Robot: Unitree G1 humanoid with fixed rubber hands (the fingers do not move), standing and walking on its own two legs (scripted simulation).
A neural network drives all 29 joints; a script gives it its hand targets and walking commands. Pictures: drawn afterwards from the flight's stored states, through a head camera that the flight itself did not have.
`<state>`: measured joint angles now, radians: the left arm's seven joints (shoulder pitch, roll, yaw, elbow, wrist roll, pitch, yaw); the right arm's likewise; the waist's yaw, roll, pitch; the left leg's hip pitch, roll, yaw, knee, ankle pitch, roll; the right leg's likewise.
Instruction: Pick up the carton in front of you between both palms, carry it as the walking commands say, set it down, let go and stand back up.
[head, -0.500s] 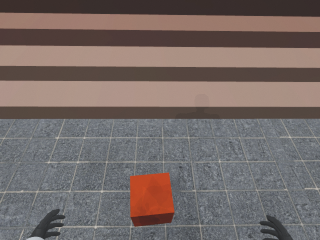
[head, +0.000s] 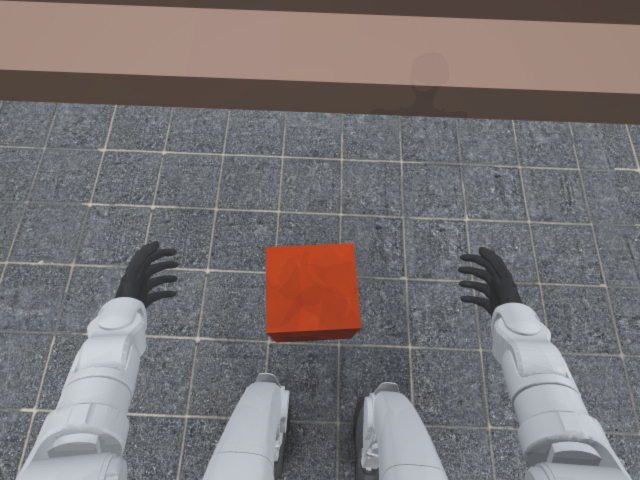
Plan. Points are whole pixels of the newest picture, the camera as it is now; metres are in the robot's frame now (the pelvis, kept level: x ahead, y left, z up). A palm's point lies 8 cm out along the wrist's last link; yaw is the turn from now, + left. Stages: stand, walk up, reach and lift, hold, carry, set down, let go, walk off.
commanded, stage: reach and lift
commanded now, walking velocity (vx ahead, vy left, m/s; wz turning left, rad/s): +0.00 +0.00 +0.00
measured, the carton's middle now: (311, 296) +0.42 +0.05 -0.57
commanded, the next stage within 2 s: none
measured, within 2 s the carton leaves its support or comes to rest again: neither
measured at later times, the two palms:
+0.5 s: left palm (192, 240) +0.42 +0.24 -0.16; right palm (427, 229) +0.46 -0.14 -0.16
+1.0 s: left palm (222, 285) +0.40 +0.24 -0.41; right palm (398, 278) +0.44 -0.15 -0.41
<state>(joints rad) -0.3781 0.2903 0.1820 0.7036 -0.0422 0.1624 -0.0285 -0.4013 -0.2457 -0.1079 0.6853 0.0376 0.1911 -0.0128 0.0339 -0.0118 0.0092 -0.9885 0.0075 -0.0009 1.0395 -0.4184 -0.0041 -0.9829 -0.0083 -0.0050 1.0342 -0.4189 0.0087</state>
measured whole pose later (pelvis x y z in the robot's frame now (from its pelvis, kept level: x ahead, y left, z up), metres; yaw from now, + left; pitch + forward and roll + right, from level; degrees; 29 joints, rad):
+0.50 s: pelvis -0.06 +0.00 -0.07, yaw +0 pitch +41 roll +0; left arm -1.08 0.23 0.36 0.93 -0.01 0.13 0.01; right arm -1.16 -0.25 -0.25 0.99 -0.03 0.16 -0.03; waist 0.08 -0.02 -0.03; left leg -1.61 0.01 0.00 1.22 -0.33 0.00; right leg -1.61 0.00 0.01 1.22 -0.33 0.01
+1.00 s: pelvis -0.07 +0.00 -0.25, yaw +0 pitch +47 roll +0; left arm -1.05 0.31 0.21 0.88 -0.21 0.02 0.07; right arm -1.12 -0.28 -0.10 0.88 0.13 0.07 -0.13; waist 0.06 -0.03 0.04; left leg -2.21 0.00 -0.01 1.90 -0.52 -0.02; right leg -2.21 0.01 0.01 1.91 -0.53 0.01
